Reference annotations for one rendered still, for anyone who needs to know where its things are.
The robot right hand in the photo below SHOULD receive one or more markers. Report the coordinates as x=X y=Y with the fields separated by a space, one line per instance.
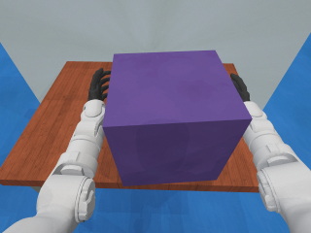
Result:
x=241 y=87

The carton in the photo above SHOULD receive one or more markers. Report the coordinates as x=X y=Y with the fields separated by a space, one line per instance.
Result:
x=172 y=116

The table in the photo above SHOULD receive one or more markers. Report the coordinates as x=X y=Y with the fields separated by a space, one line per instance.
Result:
x=48 y=134

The robot left forearm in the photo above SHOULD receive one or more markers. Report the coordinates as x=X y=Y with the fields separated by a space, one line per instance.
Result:
x=80 y=158

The robot right forearm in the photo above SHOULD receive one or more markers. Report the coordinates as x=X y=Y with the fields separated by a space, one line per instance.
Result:
x=264 y=142

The robot left hand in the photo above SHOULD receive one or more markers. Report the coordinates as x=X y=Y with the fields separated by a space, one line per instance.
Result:
x=96 y=89

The robot right upper arm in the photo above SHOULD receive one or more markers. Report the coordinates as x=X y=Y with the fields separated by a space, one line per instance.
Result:
x=286 y=190

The robot left upper arm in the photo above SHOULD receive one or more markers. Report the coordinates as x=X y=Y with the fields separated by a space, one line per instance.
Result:
x=64 y=202

